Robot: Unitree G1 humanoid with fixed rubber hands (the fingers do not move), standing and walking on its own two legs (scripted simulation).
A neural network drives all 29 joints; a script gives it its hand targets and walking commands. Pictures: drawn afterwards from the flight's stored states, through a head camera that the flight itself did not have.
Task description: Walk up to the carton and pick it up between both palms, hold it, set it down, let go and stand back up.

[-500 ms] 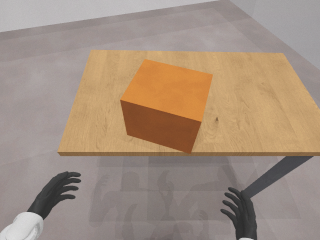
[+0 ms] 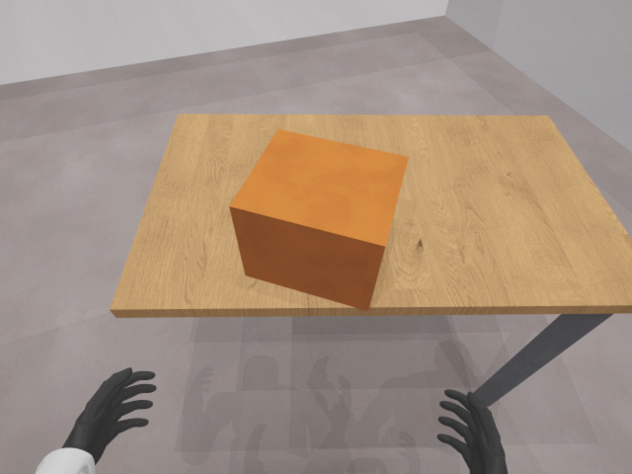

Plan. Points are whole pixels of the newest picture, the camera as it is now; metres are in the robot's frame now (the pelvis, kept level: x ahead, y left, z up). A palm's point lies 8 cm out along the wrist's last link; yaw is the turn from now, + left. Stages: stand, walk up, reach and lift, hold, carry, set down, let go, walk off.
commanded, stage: set down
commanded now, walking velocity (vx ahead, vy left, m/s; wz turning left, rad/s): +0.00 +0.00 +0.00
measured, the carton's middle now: (322, 219) +0.48 +0.02 +0.01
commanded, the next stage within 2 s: let go in 0.56 s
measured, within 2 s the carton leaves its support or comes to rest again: neither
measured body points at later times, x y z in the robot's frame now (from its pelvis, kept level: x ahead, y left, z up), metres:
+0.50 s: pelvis +0.00 +0.00 +0.00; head +0.03 +0.00 +0.45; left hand +0.16 +0.27 -0.06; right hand +0.17 -0.21 -0.09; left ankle +0.01 +0.11 -0.74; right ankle -0.01 -0.13 -0.74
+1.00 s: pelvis +0.00 -0.01 +0.00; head +0.03 -0.01 +0.45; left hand +0.15 +0.25 -0.07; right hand +0.17 -0.23 -0.10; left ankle +0.01 +0.11 -0.74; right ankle -0.01 -0.13 -0.74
